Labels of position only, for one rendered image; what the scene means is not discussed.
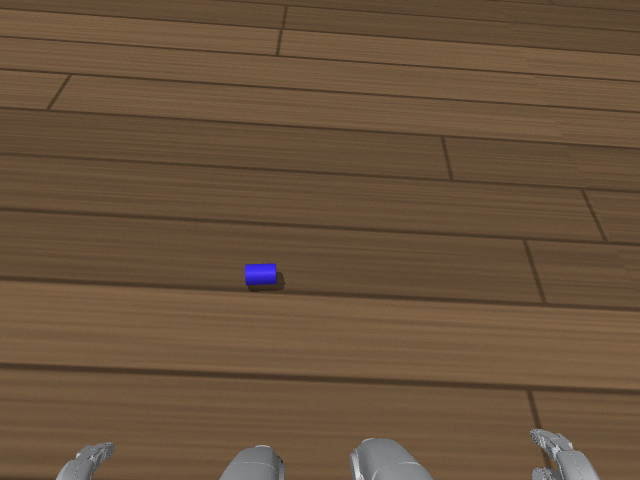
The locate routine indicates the can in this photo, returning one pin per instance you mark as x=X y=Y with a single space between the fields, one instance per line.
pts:
x=260 y=274

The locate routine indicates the right robot hand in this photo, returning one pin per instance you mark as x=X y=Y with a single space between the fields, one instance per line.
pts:
x=572 y=465

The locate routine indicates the left robot hand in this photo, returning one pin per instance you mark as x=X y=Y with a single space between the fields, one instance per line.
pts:
x=87 y=461

